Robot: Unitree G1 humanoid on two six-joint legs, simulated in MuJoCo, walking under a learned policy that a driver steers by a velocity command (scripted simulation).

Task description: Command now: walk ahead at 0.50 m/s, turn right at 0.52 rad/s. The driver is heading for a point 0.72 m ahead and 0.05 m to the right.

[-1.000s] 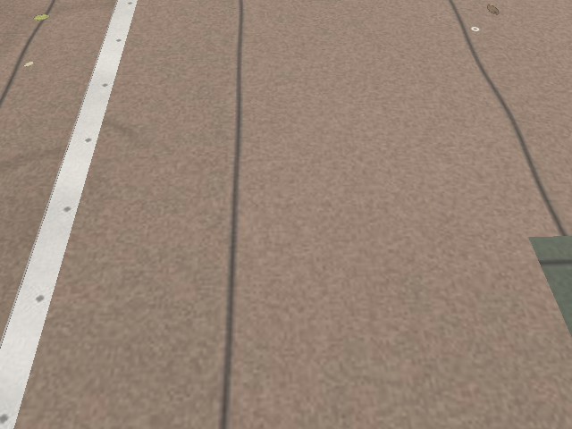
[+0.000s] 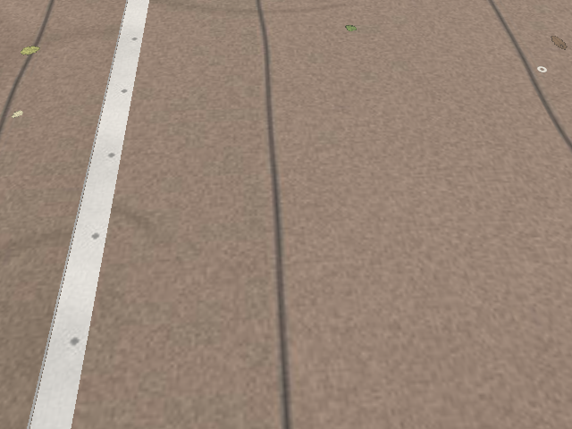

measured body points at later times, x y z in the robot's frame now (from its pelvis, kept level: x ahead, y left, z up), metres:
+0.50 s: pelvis +0.28 +0.07 +0.01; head +0.30 +0.08 +0.46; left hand +0.50 +0.29 -0.10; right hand +0.28 -0.22 -0.09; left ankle +0.32 +0.17 -0.73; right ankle +0.25 -0.08 -0.65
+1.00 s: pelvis +0.51 -0.06 +0.01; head +0.53 -0.07 +0.46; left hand +0.67 +0.18 -0.09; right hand +0.55 -0.36 -0.11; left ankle +0.60 +0.09 -0.65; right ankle +0.48 -0.14 -0.73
